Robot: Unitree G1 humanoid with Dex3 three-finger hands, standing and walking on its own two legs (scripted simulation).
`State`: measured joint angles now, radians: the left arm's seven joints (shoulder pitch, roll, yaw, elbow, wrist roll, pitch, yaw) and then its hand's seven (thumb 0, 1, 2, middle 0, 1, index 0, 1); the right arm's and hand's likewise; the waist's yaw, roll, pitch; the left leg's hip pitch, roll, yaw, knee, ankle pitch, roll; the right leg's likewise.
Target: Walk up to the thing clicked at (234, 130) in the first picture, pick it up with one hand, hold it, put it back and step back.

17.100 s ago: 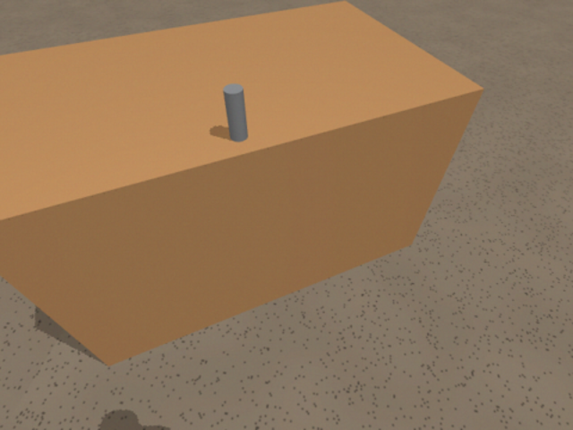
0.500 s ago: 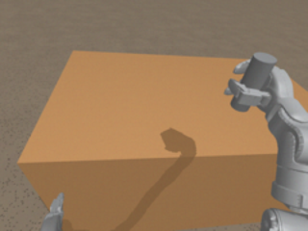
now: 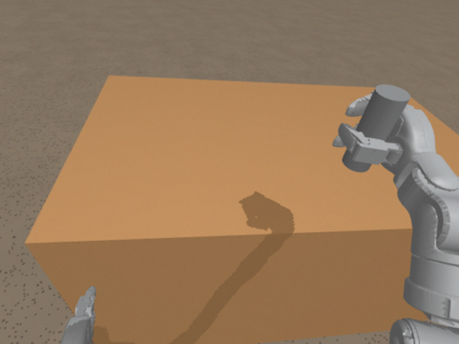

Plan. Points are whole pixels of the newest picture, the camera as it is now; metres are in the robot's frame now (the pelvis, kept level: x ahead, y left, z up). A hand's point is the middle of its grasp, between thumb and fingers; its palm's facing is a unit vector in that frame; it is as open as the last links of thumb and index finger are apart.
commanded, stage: hold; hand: right
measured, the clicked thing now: (372, 131) +0.33 -0.18 +0.27
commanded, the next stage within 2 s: crouch in 0.80 s
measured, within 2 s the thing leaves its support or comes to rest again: neither
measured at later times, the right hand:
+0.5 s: hand (359, 133) +0.33 -0.16 +0.27, palm faces +0.08 +1.00 -0.03, open 5.4 cm
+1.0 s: hand (360, 131) +0.33 -0.16 +0.27, palm faces +0.07 +1.00 -0.03, open 5.4 cm
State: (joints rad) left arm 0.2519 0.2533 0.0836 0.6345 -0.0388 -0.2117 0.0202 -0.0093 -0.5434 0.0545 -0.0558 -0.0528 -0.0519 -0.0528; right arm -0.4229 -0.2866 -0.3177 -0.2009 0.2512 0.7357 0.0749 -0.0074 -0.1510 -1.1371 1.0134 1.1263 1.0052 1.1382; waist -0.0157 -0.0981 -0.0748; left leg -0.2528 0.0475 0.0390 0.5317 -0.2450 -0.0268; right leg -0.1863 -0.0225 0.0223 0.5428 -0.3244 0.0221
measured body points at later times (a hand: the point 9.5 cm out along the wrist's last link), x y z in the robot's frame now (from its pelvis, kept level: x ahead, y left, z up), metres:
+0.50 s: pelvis +0.00 +0.00 +0.00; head -0.04 +0.04 +0.45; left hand +0.17 +0.26 -0.08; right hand +0.32 -0.22 +0.27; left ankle +0.03 +0.14 -0.73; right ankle -0.02 -0.13 -0.73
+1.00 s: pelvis +0.00 +0.00 +0.00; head -0.04 +0.04 +0.45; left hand +0.17 +0.25 -0.08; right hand +0.32 -0.22 +0.27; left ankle +0.03 +0.14 -0.73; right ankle -0.02 -0.13 -0.73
